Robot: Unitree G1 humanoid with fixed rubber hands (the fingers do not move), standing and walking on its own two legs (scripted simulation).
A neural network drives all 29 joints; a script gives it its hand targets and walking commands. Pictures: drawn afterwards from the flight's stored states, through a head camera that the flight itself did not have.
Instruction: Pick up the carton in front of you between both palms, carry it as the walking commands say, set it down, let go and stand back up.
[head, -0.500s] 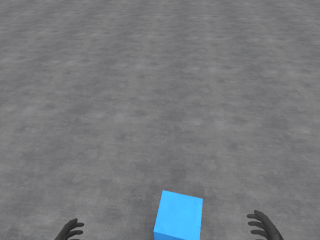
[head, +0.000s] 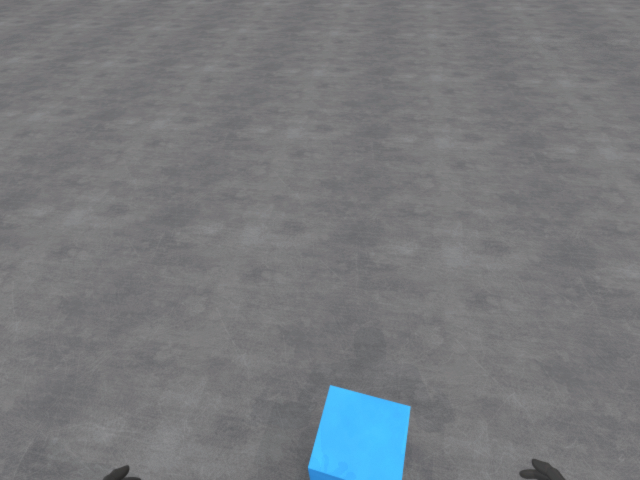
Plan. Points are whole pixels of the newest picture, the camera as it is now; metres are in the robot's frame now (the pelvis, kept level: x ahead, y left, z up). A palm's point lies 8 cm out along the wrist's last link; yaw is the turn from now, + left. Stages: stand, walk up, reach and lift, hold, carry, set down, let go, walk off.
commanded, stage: stand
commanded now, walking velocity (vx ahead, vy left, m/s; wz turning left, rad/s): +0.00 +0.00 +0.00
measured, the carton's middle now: (359, 451) +0.36 -0.07 -0.65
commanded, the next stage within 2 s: none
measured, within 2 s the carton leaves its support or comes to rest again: neither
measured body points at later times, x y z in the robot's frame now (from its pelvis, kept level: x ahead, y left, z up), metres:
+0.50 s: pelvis -0.02 +0.00 +0.01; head -0.02 -0.01 +0.46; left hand +0.09 +0.31 -0.10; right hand +0.09 -0.30 -0.11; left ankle -0.06 +0.14 -0.74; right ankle -0.01 -0.10 -0.74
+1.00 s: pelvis -0.02 +0.01 +0.01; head -0.03 +0.00 +0.46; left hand +0.08 +0.32 -0.10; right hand +0.07 -0.31 -0.11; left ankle -0.06 +0.14 -0.74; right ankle -0.01 -0.10 -0.74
